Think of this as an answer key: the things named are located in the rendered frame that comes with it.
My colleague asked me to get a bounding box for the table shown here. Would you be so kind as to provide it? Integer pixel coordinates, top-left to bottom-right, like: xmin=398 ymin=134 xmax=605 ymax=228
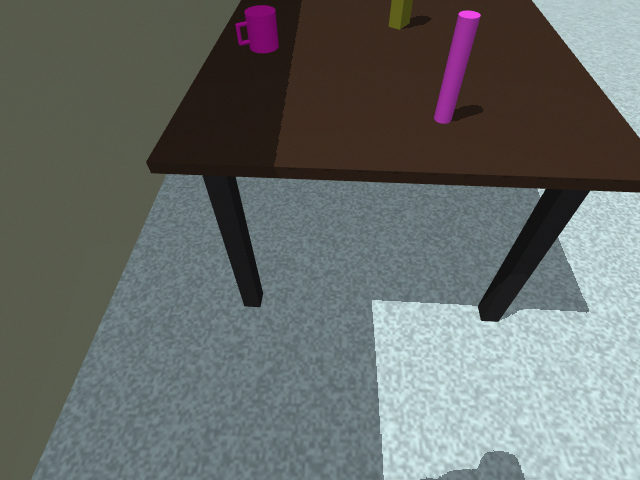
xmin=146 ymin=0 xmax=640 ymax=322

